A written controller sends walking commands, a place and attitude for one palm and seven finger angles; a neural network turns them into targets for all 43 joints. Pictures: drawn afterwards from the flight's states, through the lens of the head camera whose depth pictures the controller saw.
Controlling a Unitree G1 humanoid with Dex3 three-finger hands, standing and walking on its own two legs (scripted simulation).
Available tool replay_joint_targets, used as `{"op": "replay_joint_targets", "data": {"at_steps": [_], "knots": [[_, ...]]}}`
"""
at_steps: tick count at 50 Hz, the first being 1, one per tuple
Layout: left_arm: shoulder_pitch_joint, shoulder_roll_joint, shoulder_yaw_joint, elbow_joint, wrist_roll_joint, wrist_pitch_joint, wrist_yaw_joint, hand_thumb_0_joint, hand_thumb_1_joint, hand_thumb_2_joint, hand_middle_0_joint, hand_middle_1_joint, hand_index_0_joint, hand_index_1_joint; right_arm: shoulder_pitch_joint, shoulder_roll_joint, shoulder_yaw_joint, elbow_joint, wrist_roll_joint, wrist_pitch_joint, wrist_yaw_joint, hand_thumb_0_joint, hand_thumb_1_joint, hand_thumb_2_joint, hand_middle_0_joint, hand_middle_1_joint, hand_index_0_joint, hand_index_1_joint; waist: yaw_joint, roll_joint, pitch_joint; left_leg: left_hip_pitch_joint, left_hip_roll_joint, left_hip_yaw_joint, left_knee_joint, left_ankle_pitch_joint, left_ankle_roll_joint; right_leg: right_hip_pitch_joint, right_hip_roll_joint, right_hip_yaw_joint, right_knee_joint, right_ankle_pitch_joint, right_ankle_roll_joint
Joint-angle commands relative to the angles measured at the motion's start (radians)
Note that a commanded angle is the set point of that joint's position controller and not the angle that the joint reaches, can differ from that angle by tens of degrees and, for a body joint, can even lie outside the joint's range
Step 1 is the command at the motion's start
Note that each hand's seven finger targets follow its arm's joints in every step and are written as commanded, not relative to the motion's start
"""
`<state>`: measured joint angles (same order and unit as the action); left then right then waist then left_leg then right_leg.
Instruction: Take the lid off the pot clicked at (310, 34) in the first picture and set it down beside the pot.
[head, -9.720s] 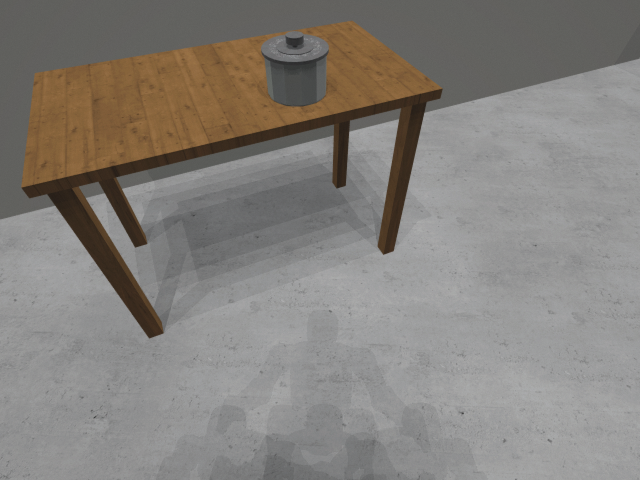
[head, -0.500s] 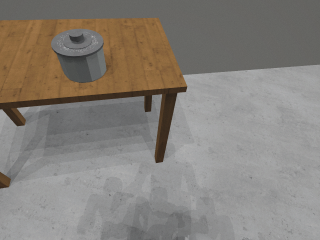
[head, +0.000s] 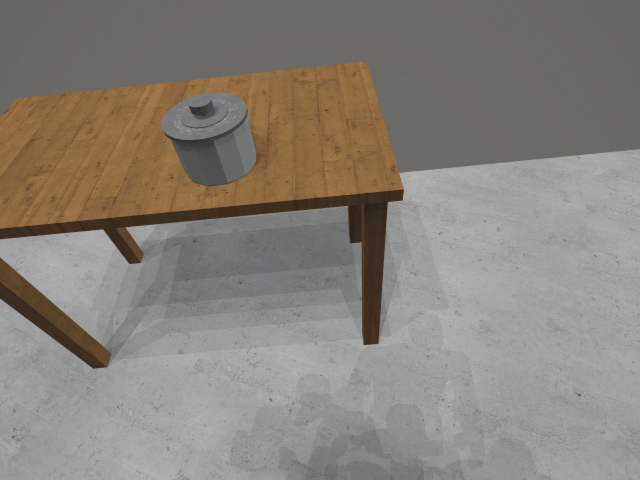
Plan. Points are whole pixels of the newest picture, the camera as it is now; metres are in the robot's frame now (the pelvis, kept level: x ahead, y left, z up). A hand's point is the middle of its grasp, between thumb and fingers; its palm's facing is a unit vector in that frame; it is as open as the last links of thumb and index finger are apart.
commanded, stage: take the last steps up to it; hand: left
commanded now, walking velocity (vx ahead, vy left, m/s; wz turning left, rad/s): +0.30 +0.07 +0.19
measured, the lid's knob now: (201, 105) +0.75 +0.26 +0.09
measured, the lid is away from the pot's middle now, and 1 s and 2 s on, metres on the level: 0.00 0.00 0.00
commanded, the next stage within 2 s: come to a stop and stand still in 0.90 s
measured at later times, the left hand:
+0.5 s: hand out of the picture -0.07 +0.23 -0.18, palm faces +0.21 -0.96 -0.17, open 7.4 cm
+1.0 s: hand (193, 355) +0.35 +0.27 -0.18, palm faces +0.03 -0.98 -0.20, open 7.4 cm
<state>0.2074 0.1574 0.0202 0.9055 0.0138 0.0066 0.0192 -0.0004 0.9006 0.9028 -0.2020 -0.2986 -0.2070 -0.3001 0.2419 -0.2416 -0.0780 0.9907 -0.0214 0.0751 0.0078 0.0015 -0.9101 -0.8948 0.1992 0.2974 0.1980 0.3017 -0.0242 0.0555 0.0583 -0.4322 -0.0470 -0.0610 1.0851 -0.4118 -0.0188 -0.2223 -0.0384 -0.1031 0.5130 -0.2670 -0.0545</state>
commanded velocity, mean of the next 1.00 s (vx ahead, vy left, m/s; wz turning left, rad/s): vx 0.24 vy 0.00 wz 0.00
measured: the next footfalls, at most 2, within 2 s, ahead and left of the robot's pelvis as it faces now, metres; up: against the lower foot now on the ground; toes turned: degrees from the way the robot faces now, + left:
left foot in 0.46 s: +0.07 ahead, +0.17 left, +0.00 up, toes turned +10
right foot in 0.98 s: +0.37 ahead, +0.03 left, +0.00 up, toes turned -2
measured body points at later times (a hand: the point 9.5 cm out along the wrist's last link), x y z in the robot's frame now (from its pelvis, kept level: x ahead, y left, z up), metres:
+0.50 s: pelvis +0.05 +0.07 -0.01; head +0.06 +0.09 +0.44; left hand -0.08 +0.28 -0.16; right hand +0.18 -0.15 -0.14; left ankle +0.04 +0.17 -0.74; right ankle +0.01 -0.07 -0.73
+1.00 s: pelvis +0.24 +0.09 -0.02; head +0.28 +0.08 +0.42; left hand +0.35 +0.32 -0.16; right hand +0.12 -0.11 -0.17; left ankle +0.05 +0.17 -0.72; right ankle +0.33 +0.04 -0.74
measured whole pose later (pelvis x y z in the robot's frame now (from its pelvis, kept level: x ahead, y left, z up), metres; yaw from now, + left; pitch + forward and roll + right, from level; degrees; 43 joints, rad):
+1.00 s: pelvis +0.24 +0.09 -0.02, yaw +3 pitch +0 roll +1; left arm 0.12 0.16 0.03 0.96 0.02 -0.05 -0.01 0.00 0.91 0.90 -0.20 -0.30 -0.20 -0.30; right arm 0.50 -0.10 0.00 1.16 -0.01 -0.04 -0.03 0.00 -0.91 -0.89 0.20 0.30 0.20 0.30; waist -0.04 0.00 0.08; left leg 0.03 -0.01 0.12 0.62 -0.46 0.02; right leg -0.42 0.01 -0.13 0.63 -0.19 -0.11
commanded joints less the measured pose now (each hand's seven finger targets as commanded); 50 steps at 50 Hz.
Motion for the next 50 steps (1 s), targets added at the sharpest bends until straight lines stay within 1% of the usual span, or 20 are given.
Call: {"op": "replay_joint_targets", "data": {"at_steps": [1,4,8,14,18,21,22,23,24,25,27,29,31,34,42,44,46,48,49,50], "knots": [[0.046,0.181,0.058,-0.05,0.0,-0.033,0.013,0.0,0.9,0.9,-0.2,-0.3,-0.2,-0.3,0.02,-0.055,-0.013,-0.044,-0.002,-0.022,0.005,0.0,-0.9,-0.9,0.2,0.3,0.2,0.3,0.029,-0.2,-0.024,-0.079,0.058,-0.003,0.071,0.086,-0.023,0.057,-0.234,0.21,-0.29,0.061,-0.056],[0.139,0.181,0.061,-0.002,0.002,-0.047,0.009,0.0,0.9,0.9,-0.2,-0.3,-0.2,-0.3,-0.022,-0.059,-0.015,-0.046,-0.008,-0.028,0.013,0.0,-0.9,-0.9,0.2,0.3,0.2,0.3,0.066,-0.184,-0.018,-0.14,0.077,0.007,0.032,0.114,-0.027,0.138,-0.255,0.253,-0.344,-0.105,-0.052],[0.205,0.173,0.064,0.045,0.009,-0.063,0.006,0.0,0.9,0.9,-0.2,-0.3,-0.2,-0.3,-0.069,-0.043,-0.004,-0.051,-0.009,-0.045,0.018,0.0,-0.9,-0.9,0.2,0.3,0.2,0.3,0.083,-0.175,-0.013,-0.177,0.114,0.028,-0.072,0.112,-0.026,0.206,-0.282,0.256,-0.365,-0.13,-0.063],[0.252,0.184,0.06,0.106,0.018,-0.068,-0.003,0.0,0.9,0.9,-0.2,-0.3,-0.2,-0.3,-0.119,-0.015,0.008,-0.063,-0.001,-0.06,0.027,0.0,-0.9,-0.9,0.2,0.3,0.2,0.3,0.093,-0.181,0.021,-0.072,0.115,0.089,-0.285,0.075,-0.003,0.124,-0.303,0.237,-0.415,-0.208,-0.092],[0.224,0.183,0.064,0.133,0.02,-0.064,-0.006,0.0,0.9,0.9,-0.2,-0.3,-0.2,-0.3,-0.088,0.007,0.016,-0.052,0.002,-0.079,0.029,0.0,-0.9,-0.9,0.2,0.3,0.2,0.3,0.07,-0.223,0.023,0.064,0.099,0.124,-0.443,0.064,0.02,0.051,-0.286,0.175,-0.38,-0.199,-0.083],[0.184,0.174,0.063,0.146,0.012,-0.051,-0.01,0.0,0.9,0.9,-0.2,-0.3,-0.2,-0.3,0.042,-0.001,0.015,-0.005,0.003,-0.098,0.016,0.0,-0.9,-0.9,0.2,0.3,0.2,0.3,0.001,-0.141,0.0,0.377,0.059,0.183,-0.63,0.138,0.018,-0.149,-0.212,0.079,-0.256,-0.28,-0.037],[0.188,0.135,0.054,0.145,0.009,-0.049,-0.013,0.0,0.9,0.9,-0.2,-0.3,-0.2,-0.3,0.126,-0.043,0.007,0.02,0.004,-0.11,0.003,0.0,-0.9,-0.9,0.2,0.3,0.2,0.3,-0.034,-0.002,-0.04,0.518,0.106,0.111,-0.702,0.077,0.028,-0.227,-0.159,0.036,-0.086,-0.241,-0.007],[0.185,0.073,0.041,0.122,0.002,-0.047,-0.02,0.0,0.9,0.9,-0.2,-0.3,-0.2,-0.3,0.232,-0.137,-0.018,0.044,-0.005,-0.119,-0.007,0.0,-0.9,-0.9,0.2,0.3,0.2,0.3,-0.075,0.262,-0.062,0.587,0.338,-0.235,-0.841,-0.114,0.088,-0.385,-0.041,-0.069,0.232,-0.258,0.045],[0.153,0.064,0.034,0.084,0.014,-0.043,-0.017,0.0,0.9,0.9,-0.2,-0.3,-0.2,-0.3,0.289,-0.193,-0.026,0.047,0.002,-0.108,-0.017,0.0,-0.9,-0.9,0.2,0.3,0.2,0.3,-0.079,0.278,-0.007,0.513,0.436,-0.383,-0.95,-0.204,0.141,-0.478,-0.01,-0.016,0.424,-0.32,0.047],[0.113,0.071,0.04,0.07,0.013,-0.045,-0.017,0.0,0.9,0.9,-0.2,-0.3,-0.2,-0.3,0.249,-0.186,-0.02,0.034,-0.002,-0.102,-0.022,0.0,-0.9,-0.9,0.2,0.3,0.2,0.3,-0.065,0.168,0.054,0.444,0.458,-0.383,-0.97,-0.209,0.173,-0.521,-0.049,0.046,0.514,-0.264,0.034],[0.116,0.083,0.05,0.113,0.017,-0.041,-0.024,0.0,0.9,0.9,-0.2,-0.3,-0.2,-0.3,0.147,-0.055,0.019,0.024,0.001,-0.121,-0.03,0.0,-0.9,-0.9,0.2,0.3,0.2,0.3,-0.007,0.106,0.1,0.346,0.354,-0.215,-0.962,0.016,0.122,-0.478,-0.086,0.089,0.601,-0.082,0.035],[0.168,0.058,0.049,0.14,0.012,-0.039,-0.031,0.0,0.9,0.9,-0.2,-0.3,-0.2,-0.3,0.126,-0.014,0.033,0.02,0.011,-0.144,-0.033,0.0,-0.9,-0.9,0.2,0.3,0.2,0.3,0.035,0.029,0.081,0.33,0.291,-0.069,-0.945,0.34,0.083,-0.419,-0.075,0.074,0.631,0.025,0.053],[0.186,0.049,0.052,0.149,0.013,-0.031,-0.026,0.0,0.9,0.9,-0.2,-0.3,-0.2,-0.3,0.169,-0.003,0.034,0.033,0.012,-0.159,-0.039,0.0,-0.9,-0.9,0.2,0.3,0.2,0.3,0.043,0.014,0.052,0.378,0.267,0.012,-0.897,0.665,0.049,-0.427,-0.049,0.065,0.656,0.049,0.066],[0.139,0.056,0.057,0.119,0.008,-0.026,-0.025,0.0,0.9,0.9,-0.2,-0.3,-0.2,-0.3,0.201,-0.002,0.045,0.052,0.014,-0.169,-0.049,0.0,-0.9,-0.9,0.2,0.3,0.2,0.3,0.045,0.046,0.03,0.432,0.271,0.043,-0.854,0.895,0.077,-0.47,-0.035,0.061,0.653,0.049,0.061],[-0.119,0.046,0.033,0.009,0.001,-0.029,-0.034,0.0,0.9,0.9,-0.2,-0.3,-0.2,-0.3,0.304,-0.012,0.052,0.106,-0.005,-0.165,-0.064,0.0,-0.9,-0.9,0.2,0.3,0.2,0.3,-0.017,0.057,0.072,0.578,0.309,0.053,-0.792,1.05,0.143,-0.528,-0.019,0.004,0.367,0.044,0.027],[-0.106,0.049,0.029,0.005,-0.002,-0.034,-0.031,0.0,0.9,0.9,-0.2,-0.3,-0.2,-0.3,0.301,-0.026,0.052,0.109,-0.006,-0.157,-0.064,0.0,-0.9,-0.9,0.2,0.3,0.2,0.3,-0.004,0.044,0.044,0.535,0.301,0.078,-0.717,1.212,0.127,-0.36,0.024,-0.034,0.235,0.019,-0.004],[0.033,0.064,0.033,0.044,-0.001,-0.044,-0.022,0.0,0.9,0.9,-0.2,-0.3,-0.2,-0.3,0.267,-0.058,0.041,0.103,0.003,-0.15,-0.063,0.0,-0.9,-0.9,0.2,0.3,0.2,0.3,0.056,0.049,-0.032,0.515,0.292,0.096,-0.586,1.315,0.106,-0.161,0.079,-0.058,0.149,0.061,-0.026],[0.26,0.122,0.055,0.117,0.006,-0.06,-0.015,0.0,0.9,0.9,-0.2,-0.3,-0.2,-0.3,0.219,-0.059,0.033,0.089,0.019,-0.146,-0.056,0.0,-0.9,-0.9,0.2,0.3,0.2,0.3,0.161,0.012,-0.124,0.316,0.223,0.127,-0.282,1.069,0.066,0.204,0.046,-0.002,0.017,0.281,-0.066],[0.333,0.218,0.074,0.131,0.012,-0.07,-0.004,0.0,0.9,0.9,-0.2,-0.3,-0.2,-0.3,0.264,-0.003,0.034,0.074,0.032,-0.147,-0.046,0.0,-0.9,-0.9,0.2,0.3,0.2,0.3,0.166,-0.183,-0.226,0.038,0.082,0.158,0.052,0.4,0.026,0.435,-0.226,0.38,0.005,0.628,-0.202],[0.319,0.24,0.074,0.123,-0.012,-0.066,-0.004,0.0,0.9,0.9,-0.2,-0.3,-0.2,-0.3,0.265,0.015,0.031,0.063,0.038,-0.139,-0.05,0.0,-0.9,-0.9,0.2,0.3,0.2,0.3,0.124,-0.192,-0.224,-0.024,0.011,0.101,0.324,-0.195,0.023,0.343,-0.414,0.597,-0.124,0.77,-0.32]]}}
